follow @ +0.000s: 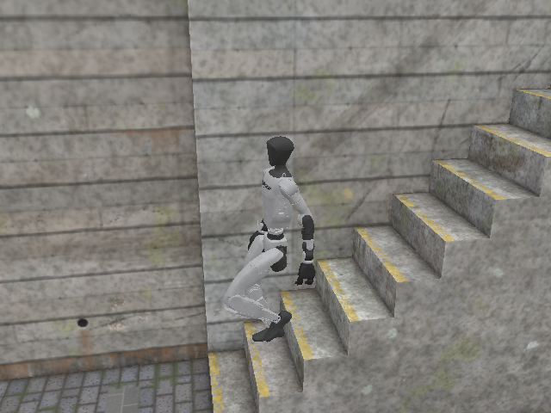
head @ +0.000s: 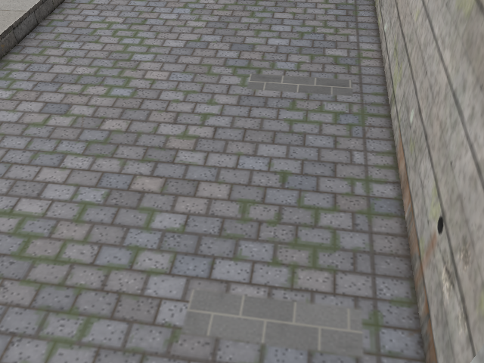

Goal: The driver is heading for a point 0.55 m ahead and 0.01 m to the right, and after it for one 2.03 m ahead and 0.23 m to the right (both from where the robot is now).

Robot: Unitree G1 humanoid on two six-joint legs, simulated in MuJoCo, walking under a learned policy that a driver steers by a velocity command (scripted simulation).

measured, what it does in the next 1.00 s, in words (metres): goes down: left foot 0.20 m lower, then right foot 0.21 m lower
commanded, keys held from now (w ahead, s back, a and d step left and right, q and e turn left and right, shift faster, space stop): w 1.00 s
